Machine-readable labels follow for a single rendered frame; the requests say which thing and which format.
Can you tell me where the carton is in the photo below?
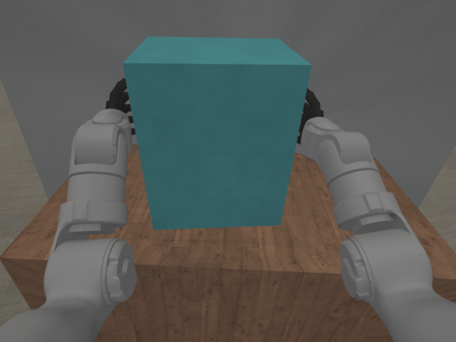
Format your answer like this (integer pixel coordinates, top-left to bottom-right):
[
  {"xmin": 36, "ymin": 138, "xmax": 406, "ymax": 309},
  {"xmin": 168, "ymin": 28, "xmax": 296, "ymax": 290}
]
[{"xmin": 123, "ymin": 36, "xmax": 312, "ymax": 230}]

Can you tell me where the right robot upper arm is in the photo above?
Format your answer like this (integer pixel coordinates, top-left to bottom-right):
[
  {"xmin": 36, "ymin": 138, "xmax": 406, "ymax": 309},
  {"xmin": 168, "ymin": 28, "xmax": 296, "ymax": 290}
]
[{"xmin": 340, "ymin": 228, "xmax": 456, "ymax": 342}]

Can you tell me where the pedestal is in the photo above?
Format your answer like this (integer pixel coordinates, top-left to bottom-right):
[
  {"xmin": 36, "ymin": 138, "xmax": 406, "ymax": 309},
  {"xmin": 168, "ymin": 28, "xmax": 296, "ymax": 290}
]
[{"xmin": 0, "ymin": 144, "xmax": 456, "ymax": 342}]

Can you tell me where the left robot upper arm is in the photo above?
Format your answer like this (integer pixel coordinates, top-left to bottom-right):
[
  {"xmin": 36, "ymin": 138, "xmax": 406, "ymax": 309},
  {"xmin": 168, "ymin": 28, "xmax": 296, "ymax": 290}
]
[{"xmin": 0, "ymin": 238, "xmax": 137, "ymax": 342}]

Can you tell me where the right robot hand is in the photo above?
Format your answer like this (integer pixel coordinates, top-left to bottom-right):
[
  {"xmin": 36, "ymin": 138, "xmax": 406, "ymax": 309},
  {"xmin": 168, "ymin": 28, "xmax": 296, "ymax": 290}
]
[{"xmin": 297, "ymin": 88, "xmax": 323, "ymax": 145}]

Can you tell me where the left robot hand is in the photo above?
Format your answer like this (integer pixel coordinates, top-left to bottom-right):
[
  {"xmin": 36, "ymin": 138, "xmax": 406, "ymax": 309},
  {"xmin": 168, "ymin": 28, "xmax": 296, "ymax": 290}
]
[{"xmin": 105, "ymin": 78, "xmax": 135, "ymax": 135}]

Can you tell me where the robot left forearm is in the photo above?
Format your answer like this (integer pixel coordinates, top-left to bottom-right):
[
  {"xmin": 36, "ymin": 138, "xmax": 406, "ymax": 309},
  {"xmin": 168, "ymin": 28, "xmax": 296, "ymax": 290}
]
[{"xmin": 43, "ymin": 109, "xmax": 133, "ymax": 296}]

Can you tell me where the robot right forearm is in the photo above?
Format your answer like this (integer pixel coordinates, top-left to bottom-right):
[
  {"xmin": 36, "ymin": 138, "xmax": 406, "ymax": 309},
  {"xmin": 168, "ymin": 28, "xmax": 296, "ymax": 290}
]
[{"xmin": 301, "ymin": 117, "xmax": 432, "ymax": 282}]

